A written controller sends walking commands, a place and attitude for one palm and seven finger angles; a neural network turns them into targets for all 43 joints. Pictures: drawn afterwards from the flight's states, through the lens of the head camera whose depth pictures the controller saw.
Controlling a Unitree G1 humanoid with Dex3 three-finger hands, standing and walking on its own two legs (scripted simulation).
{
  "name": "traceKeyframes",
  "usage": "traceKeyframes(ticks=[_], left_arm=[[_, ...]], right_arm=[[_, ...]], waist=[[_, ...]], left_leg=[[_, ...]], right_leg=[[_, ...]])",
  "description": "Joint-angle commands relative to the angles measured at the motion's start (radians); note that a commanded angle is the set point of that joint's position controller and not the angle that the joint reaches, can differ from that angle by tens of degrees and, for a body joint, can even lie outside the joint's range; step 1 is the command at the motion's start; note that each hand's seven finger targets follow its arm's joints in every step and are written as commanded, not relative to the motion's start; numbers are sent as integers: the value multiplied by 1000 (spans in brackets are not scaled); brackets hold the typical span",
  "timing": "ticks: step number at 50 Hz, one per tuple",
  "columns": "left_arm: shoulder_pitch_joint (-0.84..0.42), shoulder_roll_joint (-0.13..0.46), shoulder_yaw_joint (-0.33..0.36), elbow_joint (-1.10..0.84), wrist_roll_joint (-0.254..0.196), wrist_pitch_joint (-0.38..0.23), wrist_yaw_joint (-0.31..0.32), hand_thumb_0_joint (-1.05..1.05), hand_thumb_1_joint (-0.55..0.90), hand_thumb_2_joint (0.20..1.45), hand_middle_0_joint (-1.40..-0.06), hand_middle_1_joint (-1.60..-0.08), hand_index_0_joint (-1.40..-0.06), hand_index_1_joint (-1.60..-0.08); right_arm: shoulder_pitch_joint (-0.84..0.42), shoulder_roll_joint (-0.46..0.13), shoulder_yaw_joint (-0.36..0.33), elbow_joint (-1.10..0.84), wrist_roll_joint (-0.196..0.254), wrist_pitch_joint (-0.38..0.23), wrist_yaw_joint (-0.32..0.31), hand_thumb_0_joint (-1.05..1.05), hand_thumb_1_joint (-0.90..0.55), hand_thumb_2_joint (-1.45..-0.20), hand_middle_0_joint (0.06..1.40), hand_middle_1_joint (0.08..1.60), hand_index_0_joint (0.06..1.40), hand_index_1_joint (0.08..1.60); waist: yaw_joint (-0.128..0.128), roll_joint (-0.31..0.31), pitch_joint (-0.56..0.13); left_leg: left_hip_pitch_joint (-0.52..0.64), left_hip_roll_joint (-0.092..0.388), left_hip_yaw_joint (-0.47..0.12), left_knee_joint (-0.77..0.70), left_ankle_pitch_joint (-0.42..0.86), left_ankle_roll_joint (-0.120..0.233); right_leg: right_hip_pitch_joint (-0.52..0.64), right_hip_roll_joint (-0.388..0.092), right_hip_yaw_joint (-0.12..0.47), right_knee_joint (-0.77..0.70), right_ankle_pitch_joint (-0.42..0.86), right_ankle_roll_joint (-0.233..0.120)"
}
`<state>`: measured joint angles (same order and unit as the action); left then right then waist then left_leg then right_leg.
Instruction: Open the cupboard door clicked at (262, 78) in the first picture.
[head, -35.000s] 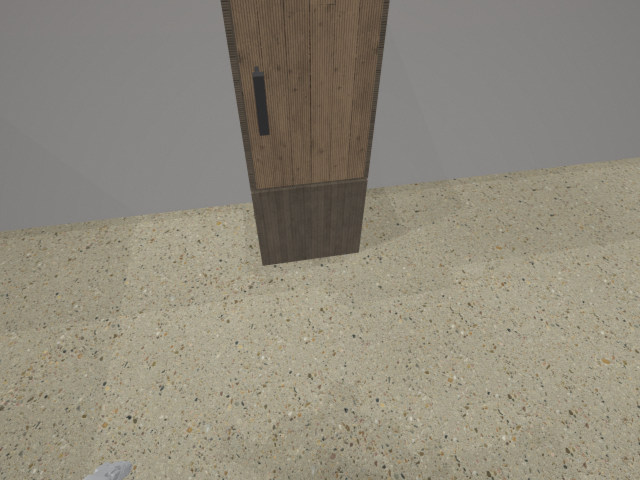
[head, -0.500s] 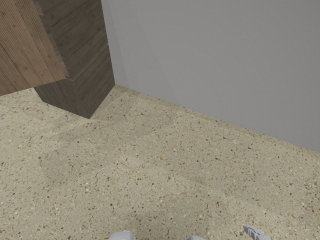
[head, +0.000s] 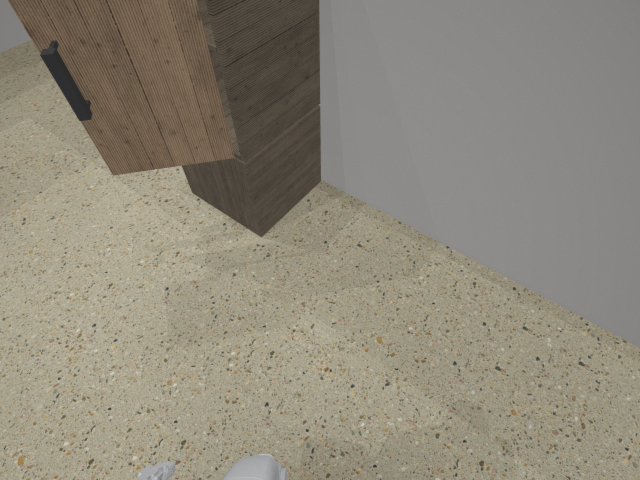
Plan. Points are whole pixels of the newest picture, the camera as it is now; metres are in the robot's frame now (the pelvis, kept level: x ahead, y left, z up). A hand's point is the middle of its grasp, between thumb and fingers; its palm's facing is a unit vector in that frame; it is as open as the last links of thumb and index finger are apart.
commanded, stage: turn to face it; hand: left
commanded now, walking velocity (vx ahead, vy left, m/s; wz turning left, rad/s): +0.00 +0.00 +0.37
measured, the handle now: (70, 81) +0.91 +0.62 -0.03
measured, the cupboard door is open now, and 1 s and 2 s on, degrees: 49 49 49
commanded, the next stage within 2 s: take the last steps up to it in 0.28 s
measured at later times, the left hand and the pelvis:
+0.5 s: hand out of the picture +0.05 +0.22 -0.17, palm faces +0.21 -0.94 -0.27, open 7.4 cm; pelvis +0.01 +0.00 -0.01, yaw +10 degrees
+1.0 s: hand out of the picture +0.02 +0.30 -0.19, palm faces +0.36 -0.91 -0.21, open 7.4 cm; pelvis +0.10 +0.11 -0.01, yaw +17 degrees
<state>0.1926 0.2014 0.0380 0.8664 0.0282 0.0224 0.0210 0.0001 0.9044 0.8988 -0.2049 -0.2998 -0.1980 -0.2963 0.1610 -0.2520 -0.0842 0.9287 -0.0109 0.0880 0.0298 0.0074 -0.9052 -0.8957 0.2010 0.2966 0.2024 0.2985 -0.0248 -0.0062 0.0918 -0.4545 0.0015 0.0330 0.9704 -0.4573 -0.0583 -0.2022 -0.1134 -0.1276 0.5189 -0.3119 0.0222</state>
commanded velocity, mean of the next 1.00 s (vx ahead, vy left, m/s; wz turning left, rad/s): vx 0.19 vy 0.08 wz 0.18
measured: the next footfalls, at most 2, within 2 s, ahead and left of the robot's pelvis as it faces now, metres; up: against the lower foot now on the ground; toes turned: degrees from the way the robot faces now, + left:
left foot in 0.12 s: +0.05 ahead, +0.13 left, +0.00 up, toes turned +7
right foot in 0.46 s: +0.05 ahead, -0.13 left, +0.00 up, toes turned +7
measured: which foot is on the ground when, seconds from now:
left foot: up 0.00-0.10, down 0.12-0.46, up 0.48-0.84, down 0.86-1.00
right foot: down 0.00-0.12, up 0.14-0.44, down 0.46-0.86, up 0.88-1.00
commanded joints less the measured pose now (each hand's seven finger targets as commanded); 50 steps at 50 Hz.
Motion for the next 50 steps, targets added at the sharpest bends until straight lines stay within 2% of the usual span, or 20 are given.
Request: traceKeyframes(ticks=[1,4,5,6,7,12,20,21,22,23,24,25,29,32,38,41,42,43,45,50], left_arm=[[87,236,66,-34,1,-29,6,0,900,900,-200,-300,-200,-300],[49,229,65,-30,-15,-25,-3,0,900,900,-200,-300,-200,-300],[54,183,57,-48,-20,-21,-7,0,900,900,-200,-300,-200,-300],[12,116,32,-79,-26,-16,-9,0,900,900,-200,-300,-200,-300],[-34,136,31,-86,-20,-3,0,0,900,900,-200,-300,-200,-300],[-14,109,36,-14,-16,15,-11,0,900,900,-200,-300,-200,-300],[66,94,29,29,-18,-3,-13,0,900,900,-200,-300,-200,-300],[107,107,36,41,-15,-12,-13,0,900,900,-200,-300,-200,-300],[140,168,51,49,-3,-25,-9,0,900,900,-200,-300,-200,-300],[163,263,73,48,6,-31,-8,0,900,900,-200,-300,-200,-300],[170,274,72,36,0,-34,-6,0,900,900,-200,-300,-200,-300],[123,257,71,24,-5,-33,-7,0,900,900,-200,-300,-200,-300],[95,150,46,41,-10,-72,-9,0,900,900,-200,-300,-200,-300],[176,165,53,81,-4,-87,-6,0,900,900,-200,-300,-200,-300],[202,200,61,134,6,-83,-12,0,900,900,-200,-300,-200,-300],[153,197,63,134,0,-75,-20,0,900,900,-200,-300,-200,-300],[162,145,52,119,-6,-72,-28,0,900,900,-200,-300,-200,-300],[139,83,36,76,-14,-67,-34,0,900,900,-200,-300,-200,-300],[22,78,29,40,-14,-64,-25,0,900,900,-200,-300,-200,-300],[101,44,25,111,-1,-41,-40,0,900,900,-200,-300,-200,-300]], right_arm=[[-92,-28,11,-108,3,-52,-1,0,-900,-900,200,300,200,300],[24,-72,5,-74,-1,-66,-9,0,-900,-900,200,300,200,300],[65,-149,-14,-67,-8,-76,-14,0,-900,-900,200,300,200,300],[139,-240,-35,-58,-14,-77,-26,0,-900,-900,200,300,200,300],[167,-247,-31,-39,-15,-69,-37,0,-900,-900,200,300,200,300],[19,-153,4,-64,-19,-80,-61,0,-900,-900,200,300,200,300],[-6,-146,5,-44,-11,-71,-53,0,-900,-900,200,300,200,300],[-21,-131,4,-46,-5,-70,-49,0,-900,-900,200,300,200,300],[-21,-84,9,-53,3,-69,-42,0,-900,-900,200,300,200,300],[-47,-38,18,-89,1,-71,-33,0,-900,-900,200,300,200,300],[-94,-102,4,-101,-11,-67,-23,0,-900,-900,200,300,200,300],[-101,-90,0,-111,-14,-65,-10,0,-900,-900,200,300,200,300],[-70,-66,0,-57,-13,-59,8,0,-900,-900,200,300,200,300],[-114,-27,11,-60,-8,-65,18,0,-900,-900,200,300,200,300],[-151,0,30,-78,-2,-87,31,0,-900,-900,200,300,200,300],[71,-49,19,-10,-12,-109,14,0,-900,-900,200,300,200,300],[233,-146,-4,33,-20,-118,0,0,-900,-900,200,300,200,300],[372,-249,-31,59,-24,-125,-19,0,-900,-900,200,300,200,300],[326,-218,-16,56,-20,-113,-40,0,-900,-900,200,300,200,300],[144,-75,28,31,-17,-149,-52,0,-900,-900,200,300,200,300]], waist=[[71,-193,-120],[0,-134,-160],[-18,60,-215],[-60,301,-223],[-67,210,-224],[5,159,-126],[45,140,-167],[67,109,-180],[86,-55,-172],[111,-325,-99],[129,-256,-38],[97,-134,4],[49,-221,25],[77,-140,-9],[90,-213,-9],[-19,-129,-85],[-87,89,-192],[-126,372,-257],[-99,183,-169],[28,123,-51]], left_leg=[[28,-13,69,-257,4,4],[280,-2,40,-525,284,34],[439,162,-157,-562,503,100],[507,392,-431,-584,915,253],[458,415,-397,-557,957,314],[296,260,-252,-596,718,238],[209,189,-243,-565,488,193],[149,143,-218,-520,326,157],[-5,49,-138,-383,102,102],[-189,-66,-23,-156,-120,39],[-216,-18,-82,52,-144,45],[-230,10,-98,110,-63,50],[-228,55,-70,164,158,16],[-218,58,-15,23,160,2],[-38,40,56,-287,141,27],[336,-31,132,-483,194,56],[562,100,-26,-508,151,105],[662,354,-435,-640,166,211],[522,393,-437,-720,122,281],[244,269,-185,-783,226,230]], right_leg=[[178,-222,103,-58,646,-126],[39,-183,36,93,535,-36],[-127,-106,-17,254,296,24],[-327,2,-9,443,-309,75],[-311,-3,101,539,-352,51],[-262,24,116,511,-181,40],[16,96,67,74,-20,26],[121,84,69,-67,44,24],[243,-50,219,-207,-65,-14],[250,-297,539,-332,-175,-121],[127,-382,602,-378,-227,-196],[85,-367,516,-393,-275,-205],[99,-224,247,-352,42,-115],[194,-242,180,-321,216,-119],[154,-258,101,-260,270,-103],[-3,-182,1,-16,324,-52],[-146,-106,-66,255,188,-15],[-387,45,-74,569,-309,31],[-482,-7,90,793,-248,-24],[-359,-37,91,644,-33,-20]])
